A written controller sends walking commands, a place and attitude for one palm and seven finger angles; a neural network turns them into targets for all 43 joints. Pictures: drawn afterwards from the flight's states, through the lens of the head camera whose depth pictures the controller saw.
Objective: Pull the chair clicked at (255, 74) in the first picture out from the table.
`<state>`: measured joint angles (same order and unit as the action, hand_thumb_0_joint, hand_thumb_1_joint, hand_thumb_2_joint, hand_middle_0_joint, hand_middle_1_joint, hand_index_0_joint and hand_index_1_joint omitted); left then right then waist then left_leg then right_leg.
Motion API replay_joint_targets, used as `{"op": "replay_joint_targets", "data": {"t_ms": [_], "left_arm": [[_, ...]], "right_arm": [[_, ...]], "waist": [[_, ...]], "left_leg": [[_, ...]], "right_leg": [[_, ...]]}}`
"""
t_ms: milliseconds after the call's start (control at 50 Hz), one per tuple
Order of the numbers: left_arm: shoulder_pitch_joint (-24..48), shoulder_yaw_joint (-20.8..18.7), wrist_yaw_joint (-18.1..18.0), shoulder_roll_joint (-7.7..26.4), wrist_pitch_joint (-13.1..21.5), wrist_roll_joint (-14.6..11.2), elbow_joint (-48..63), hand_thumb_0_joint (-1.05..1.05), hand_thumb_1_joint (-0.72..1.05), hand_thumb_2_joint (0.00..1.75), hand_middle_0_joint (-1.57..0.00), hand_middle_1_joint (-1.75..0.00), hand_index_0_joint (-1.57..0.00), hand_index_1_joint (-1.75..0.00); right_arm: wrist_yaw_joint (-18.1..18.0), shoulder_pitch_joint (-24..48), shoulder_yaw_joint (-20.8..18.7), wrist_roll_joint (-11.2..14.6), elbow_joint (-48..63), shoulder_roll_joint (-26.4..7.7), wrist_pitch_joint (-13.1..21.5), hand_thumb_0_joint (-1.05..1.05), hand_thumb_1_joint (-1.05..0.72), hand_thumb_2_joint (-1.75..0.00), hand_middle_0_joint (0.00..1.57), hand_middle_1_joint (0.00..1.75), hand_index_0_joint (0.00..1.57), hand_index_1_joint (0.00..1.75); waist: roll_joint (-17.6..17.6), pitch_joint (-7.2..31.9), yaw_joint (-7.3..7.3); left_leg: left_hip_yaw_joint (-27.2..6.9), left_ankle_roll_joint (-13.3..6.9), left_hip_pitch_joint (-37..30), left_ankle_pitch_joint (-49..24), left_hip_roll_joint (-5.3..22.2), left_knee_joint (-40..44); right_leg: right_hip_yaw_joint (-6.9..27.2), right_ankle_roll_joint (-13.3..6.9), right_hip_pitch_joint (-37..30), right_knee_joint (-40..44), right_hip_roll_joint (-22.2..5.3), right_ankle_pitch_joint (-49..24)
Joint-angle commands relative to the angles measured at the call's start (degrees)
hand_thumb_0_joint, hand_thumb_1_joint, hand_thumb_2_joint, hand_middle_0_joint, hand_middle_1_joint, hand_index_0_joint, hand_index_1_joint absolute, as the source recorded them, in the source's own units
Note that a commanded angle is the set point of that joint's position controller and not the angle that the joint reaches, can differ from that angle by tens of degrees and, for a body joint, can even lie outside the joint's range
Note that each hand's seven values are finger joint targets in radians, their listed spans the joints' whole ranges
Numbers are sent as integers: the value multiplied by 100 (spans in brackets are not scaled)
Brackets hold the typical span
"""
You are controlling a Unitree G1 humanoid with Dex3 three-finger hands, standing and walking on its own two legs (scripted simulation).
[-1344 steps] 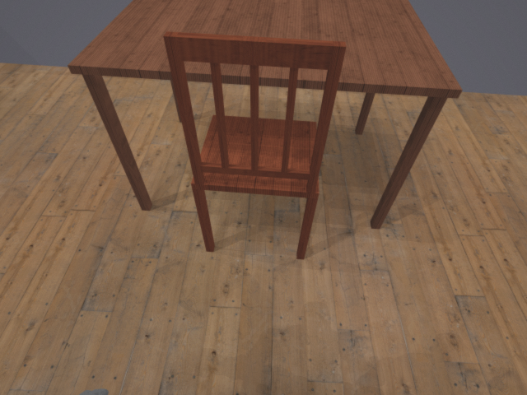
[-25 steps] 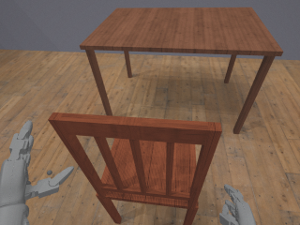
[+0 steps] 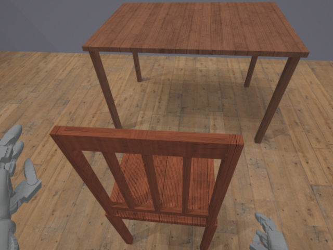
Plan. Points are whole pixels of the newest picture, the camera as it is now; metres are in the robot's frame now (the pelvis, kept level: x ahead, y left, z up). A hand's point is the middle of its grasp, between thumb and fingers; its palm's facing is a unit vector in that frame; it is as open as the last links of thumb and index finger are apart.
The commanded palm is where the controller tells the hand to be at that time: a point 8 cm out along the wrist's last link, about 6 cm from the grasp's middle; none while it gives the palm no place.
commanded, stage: draw the hand back to the body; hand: left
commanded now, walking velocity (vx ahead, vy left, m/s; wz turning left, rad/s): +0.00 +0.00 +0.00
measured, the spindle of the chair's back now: (153, 185) +0.31 +0.09 -0.07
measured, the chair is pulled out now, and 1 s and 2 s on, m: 0.59 0.59 0.59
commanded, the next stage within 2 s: step back with the hand held close in 0.10 s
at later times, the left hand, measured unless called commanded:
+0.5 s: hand (41, 176) +0.20 +0.26 +0.15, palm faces +0.36 -0.76 -0.54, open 7.4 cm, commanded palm +0.13 +0.30 +0.18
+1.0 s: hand (19, 213) +0.13 +0.26 +0.15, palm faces +0.46 -0.75 -0.48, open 7.4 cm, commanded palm +0.07 +0.29 +0.18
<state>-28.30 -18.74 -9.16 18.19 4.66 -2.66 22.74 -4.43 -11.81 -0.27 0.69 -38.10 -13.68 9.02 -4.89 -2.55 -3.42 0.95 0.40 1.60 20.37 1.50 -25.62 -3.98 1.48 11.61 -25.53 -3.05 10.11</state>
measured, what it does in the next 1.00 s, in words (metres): shifts its weight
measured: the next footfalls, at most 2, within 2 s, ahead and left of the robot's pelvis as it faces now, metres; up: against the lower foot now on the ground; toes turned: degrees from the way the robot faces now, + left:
none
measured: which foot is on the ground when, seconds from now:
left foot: down 0.00-1.00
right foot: down 0.00-1.00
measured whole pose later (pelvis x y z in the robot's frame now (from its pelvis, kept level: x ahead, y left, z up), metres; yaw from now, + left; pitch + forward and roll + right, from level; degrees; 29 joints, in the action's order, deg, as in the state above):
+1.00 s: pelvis -0.08 +0.00 -0.01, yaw -1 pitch +0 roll +0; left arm -29.8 -22.8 -11.1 21.5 8.6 -1.2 27.4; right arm -5.0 -11.7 -0.2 0.6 -33.5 -12.7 3.8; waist -0.9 -3.2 -1.4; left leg 1.7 -0.3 16.1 17.7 1.1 -33.5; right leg -2.5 0.9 23.8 -28.1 -3.2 6.8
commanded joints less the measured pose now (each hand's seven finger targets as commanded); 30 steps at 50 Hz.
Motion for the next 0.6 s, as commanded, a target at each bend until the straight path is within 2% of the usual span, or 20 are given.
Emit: {"op": "replay_joint_targets", "data": {"t_ms": [0,20,100,140,180,200,220,240,260,280,300,340,360,400,420,460,500,520,580], "left_arm": [[443,-977,-198,1389,433,62,1614,0,90,90,-20,-30,-20,-30],[470,-869,-189,1281,436,75,1616,0,90,90,-20,-30,-20,-30],[393,-837,-174,1112,355,44,1090,0,90,90,-20,-30,-20,-30],[379,-768,-147,1025,356,16,941,0,90,90,-20,-30,-20,-30],[466,-778,-133,1078,384,42,1031,0,90,90,-20,-30,-20,-30],[807,-627,-107,1045,410,35,1349,0,90,90,-20,-30,-20,-30],[1604,-1563,-128,1988,696,-41,1598,0,90,90,-20,-30,-20,-30],[1219,-1364,-91,1661,740,7,1150,0,90,90,-20,-30,-20,-30],[944,-1228,-68,1488,727,15,1092,0,90,90,-20,-30,-20,-30],[756,-1199,-52,1397,718,27,1063,0,90,90,-20,-30,-20,-30],[684,-1171,-40,1376,743,13,1188,0,90,90,-20,-30,-20,-30],[138,-1156,-56,1280,780,48,1210,0,90,90,-20,-30,-20,-30],[-75,-1152,-66,1267,790,64,1338,0,90,90,-20,-30,-20,-30],[-469,-1290,-107,1360,781,60,1349,0,90,90,-20,-30,-20,-30],[-606,-1306,-121,1344,794,72,1431,0,90,90,-20,-30,-20,-30],[-710,-1446,-154,1486,811,68,1626,0,90,90,-20,-30,-20,-30],[-718,-1608,-201,1672,831,65,1694,0,90,90,-20,-30,-20,-30],[-714,-1532,-195,1579,858,50,1822,0,90,90,-20,-30,-20,-30],[-712,-1559,-222,1597,868,45,1800,0,90,90,-20,-30,-20,-30]], "right_arm": [[-55,807,-170,8,923,-481,439,0,-90,-90,20,30,20,30],[-57,757,-160,11,920,-469,457,0,-90,-90,20,30,20,30],[-60,777,-193,36,855,-486,387,0,-90,-90,20,30,20,30],[-55,742,-207,46,868,-498,318,0,-90,-90,20,30,20,30],[-43,748,-203,32,903,-517,310,0,-90,-90,20,30,20,30],[-24,812,-157,20,922,-541,343,0,-90,-90,20,30,20,30],[-53,649,-215,95,1053,-613,231,0,-90,-90,20,30,20,30],[-64,673,-208,65,949,-502,185,0,-90,-90,20,30,20,30],[-49,709,-212,51,1009,-514,143,0,-90,-90,20,30,20,30],[-29,693,-227,32,1042,-547,95,0,-90,-90,20,30,20,30],[-31,732,-237,47,1067,-553,72,0,-90,-90,20,30,20,30],[2,737,-266,6,1126,-544,-7,0,-90,-90,20,30,20,30],[26,742,-288,5,1187,-542,-46,0,-90,-90,20,30,20,30],[35,830,-339,33,1213,-499,-114,0,-90,-90,20,30,20,30],[47,790,-337,27,1257,-461,-156,0,-90,-90,20,30,20,30],[36,793,-390,48,1303,-450,-240,0,-90,-90,20,30,20,30],[-15,843,-424,97,1279,-409,-267,0,-90,-90,20,30,20,30],[-24,767,-400,83,1322,-394,-271,0,-90,-90,20,30,20,30],[-67,745,-426,90,1292,-383,-261,0,-90,-90,20,30,20,30]], "waist": [[-154,605,-70],[-171,620,-45],[161,235,-7],[336,202,5],[205,305,-22],[-17,302,13],[129,-381,205],[296,-227,220],[480,-179,208],[480,3,215],[247,156,228],[92,671,208],[162,955,207],[152,1221,229],[261,1349,236],[422,1393,249],[259,1341,269],[199,1305,267],[-10,1113,263]], "left_leg": [[-147,7,806,-1847,84,491],[-124,2,775,-1861,88,496],[-83,-21,920,-1688,116,524],[-79,-47,923,-1626,145,545],[-84,-58,908,-1605,130,553],[-106,-46,890,-1596,103,562],[-50,-156,1149,-979,256,534],[-130,-162,1104,-756,235,537],[-148,-169,1058,-786,227,548],[-140,-175,998,-948,244,564],[-137,-178,977,-1094,266,611],[-147,-188,884,-1636,355,585],[-165,-178,814,-2043,395,508],[-200,-158,796,-2528,437,423],[-208,-138,830,-2696,457,354],[-271,-112,975,-2857,500,256],[-320,-104,1081,-2864,530,275],[-349,-89,1160,-2869,546,274],[-412,-139,1356,-2723,652,311]], "right_leg": [[256,-363,-1004,178,-23,-853],[230,-350,-993,167,-40,-859],[263,-354,-825,255,-6,-755],[221,-321,-781,229,-12,-669],[187,-318,-818,210,-34,-628],[240,-329,-818,242,-36,-634],[987,-347,-122,521,-301,-942],[994,-366,-164,565,-394,-795],[995,-358,-188,570,-402,-798],[991,-342,-324,477,-405,-990],[962,-324,-452,371,-423,-1233],[804,-281,-758,78,-439,-1738],[740,-272,-922,-69,-458,-2101],[679,-251,-1055,-225,-515,-2581],[632,-246,-1110,-293,-532,-2702],[622,-256,-1089,-407,-552,-2869],[610,-251,-1008,-508,-560,-2824],[555,-248,-955,-573,-532,-2665],[497,-192,-721,-706,-454,-2211]]}}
